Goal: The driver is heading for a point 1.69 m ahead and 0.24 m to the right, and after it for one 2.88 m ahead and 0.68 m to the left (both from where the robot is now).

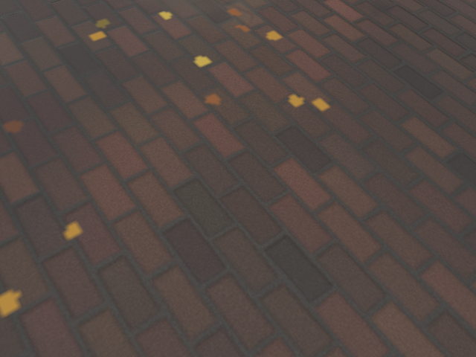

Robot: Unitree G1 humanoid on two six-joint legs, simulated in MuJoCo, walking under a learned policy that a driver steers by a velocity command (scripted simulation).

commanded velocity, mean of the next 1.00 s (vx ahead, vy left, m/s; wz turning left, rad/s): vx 0.00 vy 0.00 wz -0.21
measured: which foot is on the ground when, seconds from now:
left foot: down 0.00-0.82, up 0.84-1.00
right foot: up 0.00-0.20, down 0.22-0.54, up 0.56-0.80, down 0.82-1.00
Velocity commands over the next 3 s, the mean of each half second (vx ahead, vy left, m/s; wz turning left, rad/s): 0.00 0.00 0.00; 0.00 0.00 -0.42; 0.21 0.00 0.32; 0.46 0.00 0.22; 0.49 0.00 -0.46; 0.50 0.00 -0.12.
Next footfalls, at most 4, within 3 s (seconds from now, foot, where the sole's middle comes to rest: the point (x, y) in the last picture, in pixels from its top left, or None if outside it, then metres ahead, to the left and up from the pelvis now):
0.22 right None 0.06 -0.15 -0.78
0.82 right None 0.02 -0.17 -0.78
1.40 left None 0.09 0.05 -0.78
1.84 right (287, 354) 0.45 -0.16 -0.78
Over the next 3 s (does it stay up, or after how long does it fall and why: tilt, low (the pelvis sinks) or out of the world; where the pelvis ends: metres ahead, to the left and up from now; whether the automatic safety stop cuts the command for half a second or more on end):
stays up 0.85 -0.18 0.00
